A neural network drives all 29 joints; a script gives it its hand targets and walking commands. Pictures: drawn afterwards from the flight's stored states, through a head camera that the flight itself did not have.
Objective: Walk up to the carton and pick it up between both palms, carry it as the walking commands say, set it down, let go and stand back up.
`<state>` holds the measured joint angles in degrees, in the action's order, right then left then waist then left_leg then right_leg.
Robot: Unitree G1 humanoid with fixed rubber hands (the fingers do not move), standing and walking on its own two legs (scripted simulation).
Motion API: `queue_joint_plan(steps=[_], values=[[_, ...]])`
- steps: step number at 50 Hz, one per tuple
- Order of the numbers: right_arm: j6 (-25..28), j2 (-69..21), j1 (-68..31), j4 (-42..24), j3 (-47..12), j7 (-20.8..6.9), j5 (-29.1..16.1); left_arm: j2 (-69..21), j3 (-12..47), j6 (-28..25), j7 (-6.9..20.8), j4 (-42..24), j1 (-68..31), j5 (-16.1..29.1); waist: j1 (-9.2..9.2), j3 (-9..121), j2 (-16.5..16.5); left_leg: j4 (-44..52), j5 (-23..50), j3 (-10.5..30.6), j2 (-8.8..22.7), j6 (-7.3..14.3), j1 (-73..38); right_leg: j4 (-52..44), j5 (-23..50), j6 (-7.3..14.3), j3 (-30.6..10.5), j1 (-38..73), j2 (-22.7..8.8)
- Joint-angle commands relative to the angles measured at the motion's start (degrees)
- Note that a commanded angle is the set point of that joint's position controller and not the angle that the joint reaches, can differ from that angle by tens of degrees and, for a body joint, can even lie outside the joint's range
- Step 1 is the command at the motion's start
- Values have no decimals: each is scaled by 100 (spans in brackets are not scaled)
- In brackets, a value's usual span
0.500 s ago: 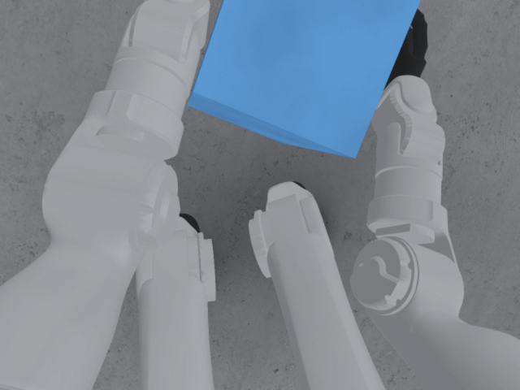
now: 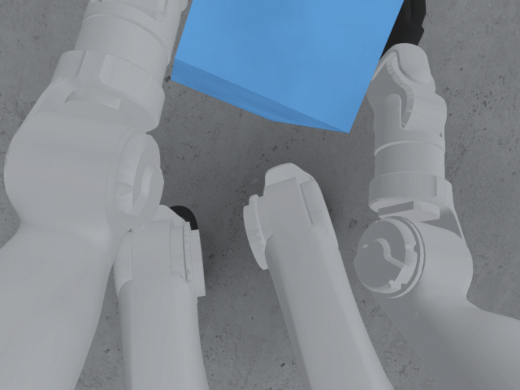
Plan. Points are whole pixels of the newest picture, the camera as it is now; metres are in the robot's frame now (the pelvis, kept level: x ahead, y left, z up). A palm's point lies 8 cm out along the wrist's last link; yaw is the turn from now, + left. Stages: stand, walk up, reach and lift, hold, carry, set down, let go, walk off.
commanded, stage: set down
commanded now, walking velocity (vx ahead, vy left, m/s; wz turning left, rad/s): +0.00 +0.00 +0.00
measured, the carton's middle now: out of the picture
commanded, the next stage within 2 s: none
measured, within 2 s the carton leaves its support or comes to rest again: neither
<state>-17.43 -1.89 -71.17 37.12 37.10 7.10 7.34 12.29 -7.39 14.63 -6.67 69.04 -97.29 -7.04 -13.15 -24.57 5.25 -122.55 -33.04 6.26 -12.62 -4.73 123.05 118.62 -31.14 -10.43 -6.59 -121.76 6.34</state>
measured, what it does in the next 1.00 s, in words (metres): stands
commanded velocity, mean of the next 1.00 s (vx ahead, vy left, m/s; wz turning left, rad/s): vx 0.00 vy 0.00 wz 0.00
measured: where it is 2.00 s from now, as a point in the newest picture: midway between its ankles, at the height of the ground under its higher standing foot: (245, 250)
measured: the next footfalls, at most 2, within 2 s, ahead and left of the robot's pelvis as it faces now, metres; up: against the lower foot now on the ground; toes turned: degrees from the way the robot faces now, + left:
none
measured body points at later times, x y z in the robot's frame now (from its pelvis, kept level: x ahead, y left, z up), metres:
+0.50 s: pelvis +0.02 +0.01 +0.00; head +0.39 -0.03 +0.25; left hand +0.61 -0.03 -0.16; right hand +0.45 -0.26 -0.20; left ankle +0.11 +0.12 -0.36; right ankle +0.13 -0.16 -0.36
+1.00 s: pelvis +0.02 +0.01 +0.00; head +0.39 -0.02 +0.25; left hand +0.61 -0.02 -0.17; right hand +0.46 -0.26 -0.20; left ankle +0.11 +0.12 -0.36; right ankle +0.13 -0.15 -0.36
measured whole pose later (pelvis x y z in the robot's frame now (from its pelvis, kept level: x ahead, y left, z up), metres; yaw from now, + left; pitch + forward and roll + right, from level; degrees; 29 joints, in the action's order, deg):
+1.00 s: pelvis +0.02 +0.01 +0.00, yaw -3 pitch +41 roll -6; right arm -12.4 0.7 -70.0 45.2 37.5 1.8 10.3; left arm 10.9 -9.5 9.3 -5.7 70.5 -94.8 -12.7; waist -11.4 -18.2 5.8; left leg -122.8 -34.6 5.9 -11.1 -2.4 128.4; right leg 117.3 -32.2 -9.6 -4.5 -126.4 3.8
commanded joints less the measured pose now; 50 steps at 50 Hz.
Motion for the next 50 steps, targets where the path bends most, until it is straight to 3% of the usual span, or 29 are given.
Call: queue_joint_plan(steps=[1, 6, 7, 9, 10, 12, 14, 15, 18, 19, 20, 22, 24, 26, 29, 30, 31, 35, 36, 37, 38, 39, 40, 42, 44, 45, 46, 48, 50], values=[[431, -3230, -5153, -908, -2787, -1341, -524, -5654, 760, -57, 1302, 278, -1451, 278, -640, 7688, 491, 992, 1305, -726, 11, 421, -2514, -1114, 1854, 346, 1608, 2649, 57], [397, -3213, -4094, 224, -2102, -1546, -54, -5501, 726, -215, 1192, 206, -1649, 138, -996, 7263, 990, 1220, 866, -617, 31, 333, -2205, -977, 1807, 570, 1591, 2169, -21], [408, -2872, -4051, 251, -1864, -1513, 146, -5438, 563, -151, 1253, 408, -1516, 52, -1164, 6926, 1008, 1228, 659, -604, 94, 325, -2094, -1041, 1580, 540, 1562, 1989, -56], [586, -2738, -4233, -189, -1858, -1556, 157, -5585, 592, -129, 1174, 475, -1437, -15, -958, 7388, 1195, 1298, 1079, -500, -3, 249, -2531, -918, 1671, 601, 1637, 1817, -72], [684, -2510, -4556, -543, -1985, -1575, 25, -5533, 880, -193, 1149, 313, -1531, 184, -1166, 7670, 1248, 1218, 1492, -508, 66, 261, -2615, -935, 2158, 609, 1640, 2099, -97], [671, -2535, -4477, -452, -2197, -1507, 36, -5530, 568, -283, 1113, 324, -1164, 109, -827, 7819, 939, 1165, 1818, -611, 28, 227, -2759, -977, 2318, 518, 1615, 2445, -53], [727, -2556, -4462, -309, -2408, -1545, 35, -5634, 820, -368, 1088, 390, -852, 163, -963, 7705, 415, 1114, 1976, -544, -16, 248, -2400, -874, 2505, 556, 1625, 2561, -85], [657, -2636, -3936, -155, -2315, -1552, -11, -5408, 984, -348, 1056, 147, -1193, 288, -1057, 7831, 705, 1078, 2033, -621, 22, 179, -2887, -913, 2534, 562, 1583, 2557, -129], [803, -2844, -4346, -497, -2461, -1587, -143, -5571, 787, -377, 1025, 272, -958, 45, -714, 7712, 713, 1068, 1962, -615, -32, 260, -2534, -947, 2539, 561, 1495, 2539, -7], [866, -2524, -4683, -715, -2546, -1550, -265, -5410, 848, -347, 1028, 503, -867, 118, -820, 7653, 525, 1066, 1779, -498, 25, 319, -2381, -785, 2483, 515, 1654, 2594, -29], [802, -2518, -4425, -440, -2330, -1511, -121, -5259, 617, -310, 1071, 477, -854, -25, -546, 7296, 849, 1056, 1898, -538, 45, 337, -2399, -831, 2461, 508, 1502, 2416, -40], [782, -2710, -4167, -396, -2471, -1512, -308, -5221, 865, -322, 1037, 319, -838, 34, -716, 7604, 746, 1066, 1695, -559, 98, 317, -2572, -801, 2473, 476, 1521, 2600, -72], [853, -2706, -4417, -388, -2493, -1522, -318, -5177, 715, -356, 1052, 319, -900, -146, -404, 7371, 673, 1075, 1544, -636, 65, 377, -2284, -802, 2263, 479, 1517, 2450, 0], [850, -2388, -4449, -302, -2431, -1463, -231, -5201, 601, -315, 1108, 552, -612, -118, -683, 7050, 500, 953, 1410, -669, 27, 376, -2085, -897, 2153, 458, 1499, 2453, -66], [795, -2550, -4124, -162, -2148, -1452, -172, -5164, 672, -221, 1203, 678, -781, -164, -760, 6895, 852, 975, 1312, -615, 133, 349, -2030, -755, 2167, 481, 1474, 2237, -50], [811, -2583, -4236, 43, -2134, -1494, -78, -5313, 537, -255, 1216, 690, -682, -314, -417, 6766, 843, 1046, 1183, -619, 9, 377, -1842, -783, 1890, 504, 1484, 2237, -6], [805, -2662, -4047, -70, -2201, -1504, -84, -5154, 409, -281, 1202, 638, -717, -389, -353, 6755, 854, 1056, 1338, -766, 48, 358, -1983, -899, 2028, 535, 1419, 2306, 27], [789, -2386, -4250, -146, -2034, -1478, -60, -5091, 491, -197, 1230, 727, -729, -287, -704, 6395, 694, 1031, 1096, -559, 122, 376, -2025, -828, 1804, 460, 1509, 1913, -60], [804, -2623, -4133, 84, -2032, -1505, 0, -5002, 482, -276, 1238, 537, -672, -272, -425, 6494, 740, 1090, 1093, -711, -9, 392, -1892, -851, 1794, 518, 1537, 2042, 15], [833, -2683, -4059, -7, -2154, -1460, -148, -5128, 675, -359, 1189, 445, -1164, -173, -687, 6831, 493, 1035, 1194, -517, 99, 398, -1953, -798, 2008, 492, 1495, 2324, -1], [823, -2421, -4086, -84, -2017, -1482, -3, -5090, 567, -232, 1232, 629, -971, -189, -764, 6625, 818, 990, 1134, -534, 107, 337, -2151, -796, 1784, 512, 1519, 2007, -41], [819, -2509, -3781, 58, -1899, -1512, -32, -4727, 538, -279, 1170, 595, -698, -321, -389, 6712, 919, 1112, 1248, -500, 92, 384, -2239, -664, 1915, 491, 1555, 1734, -82], [861, -2702, -3991, 76, -2118, -1512, -179, -4998, 635, -356, 1131, 528, -1031, -301, -498, 6841, 603, 935, 1606, -535, 134, 352, -2104, -776, 2167, 555, 1433, 2081, -12], [892, -2297, -3766, 27, -1910, -1486, -34, -5035, 601, -286, 1150, 714, -653, -285, -650, 6655, 906, 1014, 1493, -600, 79, 319, -2129, -768, 2031, 525, 1543, 1857, -33], [842, -2714, -3615, 295, -1875, -1519, 66, -4781, 402, -347, 1183, 839, -633, -413, -343, 6054, 743, 1298, 1162, -524, 90, 442, -1906, -835, 1751, 537, 1520, 1677, 32], [856, -2389, -3689, 259, -1759, -1507, 13, -4605, 512, -329, 1185, 562, -774, -327, -701, 6174, 857, 1130, 1007, -516, 148, 329, -2113, -748, 1713, 556, 1515, 1644, -51], [875, -2344, -3789, 149, -1718, -1527, 102, -4901, 460, -290, 1182, 856, -622, -376, -477, 6317, 932, 1127, 1319, -450, 92, 409, -1868, -701, 1934, 557, 1484, 1844, 9], [943, -2145, -3508, 105, -2069, -1451, -87, -4831, 724, -397, 1200, 432, -646, -241, -704, 6707, 639, 925, 1632, -514, 159, 299, -2012, -746, 2317, 503, 1475, 2483, -38], [939, -2144, -3402, 421, -1979, -1444, 51, -4695, 483, -419, 1138, 593, -464, -389, -391, 6356, 714, 1137, 1463, -610, 86, 262, -1860, -800, 2156, 518, 1440, 2211, -49]])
